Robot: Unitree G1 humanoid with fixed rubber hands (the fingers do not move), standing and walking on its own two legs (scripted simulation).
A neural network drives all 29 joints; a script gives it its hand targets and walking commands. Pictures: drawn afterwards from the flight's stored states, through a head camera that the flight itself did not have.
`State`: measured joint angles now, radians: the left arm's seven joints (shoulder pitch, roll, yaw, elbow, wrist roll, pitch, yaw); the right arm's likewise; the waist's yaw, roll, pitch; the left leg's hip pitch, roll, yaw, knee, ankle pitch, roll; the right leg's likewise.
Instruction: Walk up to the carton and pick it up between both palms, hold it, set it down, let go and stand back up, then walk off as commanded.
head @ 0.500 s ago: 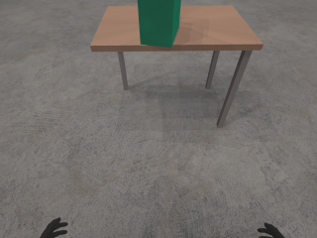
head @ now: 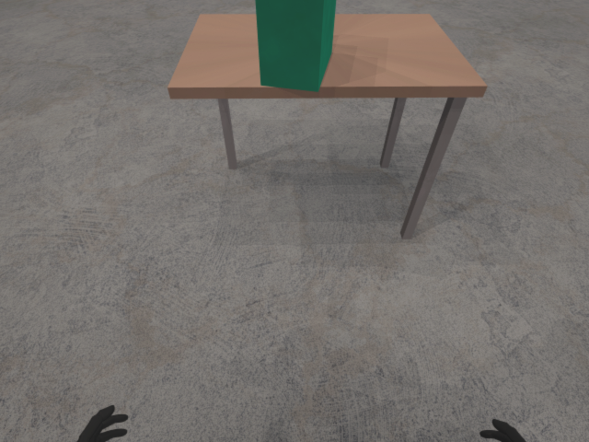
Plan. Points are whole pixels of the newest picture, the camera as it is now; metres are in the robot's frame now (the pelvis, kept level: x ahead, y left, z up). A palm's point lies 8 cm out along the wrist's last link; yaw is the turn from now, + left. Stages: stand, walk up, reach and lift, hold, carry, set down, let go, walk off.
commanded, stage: stand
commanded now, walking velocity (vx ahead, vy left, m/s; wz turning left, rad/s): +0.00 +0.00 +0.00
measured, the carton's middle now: (299, 22) +1.14 -0.03 +0.11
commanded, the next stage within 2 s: none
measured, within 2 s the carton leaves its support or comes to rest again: neither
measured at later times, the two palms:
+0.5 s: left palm out of the picture +0.14 +0.29 -0.09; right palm out of the picture +0.11 -0.31 -0.09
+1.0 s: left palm out of the picture +0.14 +0.28 -0.08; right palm out of the picture +0.11 -0.31 -0.09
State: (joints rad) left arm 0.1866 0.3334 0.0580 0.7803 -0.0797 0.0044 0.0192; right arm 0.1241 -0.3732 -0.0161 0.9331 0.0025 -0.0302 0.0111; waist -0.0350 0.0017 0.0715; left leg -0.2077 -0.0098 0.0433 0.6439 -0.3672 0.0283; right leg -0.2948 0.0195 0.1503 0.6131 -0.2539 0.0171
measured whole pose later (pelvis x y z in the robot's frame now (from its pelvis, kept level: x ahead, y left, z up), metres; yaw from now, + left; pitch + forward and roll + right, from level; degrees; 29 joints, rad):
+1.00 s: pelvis +0.01 -0.01 +0.01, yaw +0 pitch -4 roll +0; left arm 0.19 0.33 0.06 0.79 -0.08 0.00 0.02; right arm 0.11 -0.37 -0.01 0.95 0.00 -0.02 0.01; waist -0.03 0.00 0.07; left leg -0.15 -0.01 0.04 0.56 -0.35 0.03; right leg -0.25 0.02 0.15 0.55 -0.24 0.02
